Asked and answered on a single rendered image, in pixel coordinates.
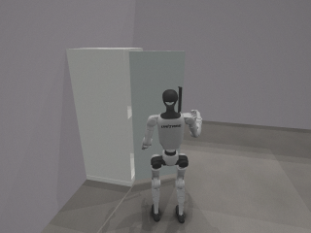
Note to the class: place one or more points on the robot right shin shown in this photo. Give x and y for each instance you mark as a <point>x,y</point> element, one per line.
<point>181,198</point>

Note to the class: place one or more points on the robot shin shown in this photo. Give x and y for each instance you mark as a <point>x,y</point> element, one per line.
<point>181,198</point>
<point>155,196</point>

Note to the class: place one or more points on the robot left upper arm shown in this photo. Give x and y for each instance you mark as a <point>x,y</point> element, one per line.
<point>149,130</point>

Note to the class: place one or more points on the robot left forearm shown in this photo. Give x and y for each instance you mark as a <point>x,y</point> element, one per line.
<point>143,146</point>

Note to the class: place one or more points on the robot right hand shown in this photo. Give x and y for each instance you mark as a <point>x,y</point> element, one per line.
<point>197,114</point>

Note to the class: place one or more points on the handle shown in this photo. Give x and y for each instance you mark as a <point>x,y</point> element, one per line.
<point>180,99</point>

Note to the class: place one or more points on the robot right upper arm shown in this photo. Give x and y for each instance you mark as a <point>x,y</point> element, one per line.
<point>189,120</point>

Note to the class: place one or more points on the robot right forearm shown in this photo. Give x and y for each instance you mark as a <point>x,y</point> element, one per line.
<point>198,122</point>

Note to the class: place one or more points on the fridge door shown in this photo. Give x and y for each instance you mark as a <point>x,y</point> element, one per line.
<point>152,72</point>

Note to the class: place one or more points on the robot left shin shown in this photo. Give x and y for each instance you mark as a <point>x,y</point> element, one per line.
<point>155,196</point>

